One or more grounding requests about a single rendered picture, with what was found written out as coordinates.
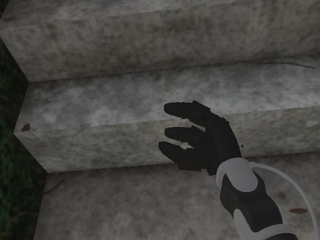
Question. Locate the robot right hand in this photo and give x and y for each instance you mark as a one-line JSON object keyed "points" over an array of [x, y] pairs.
{"points": [[210, 148]]}

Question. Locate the right robot forearm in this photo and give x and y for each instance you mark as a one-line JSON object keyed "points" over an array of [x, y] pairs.
{"points": [[256, 216]]}

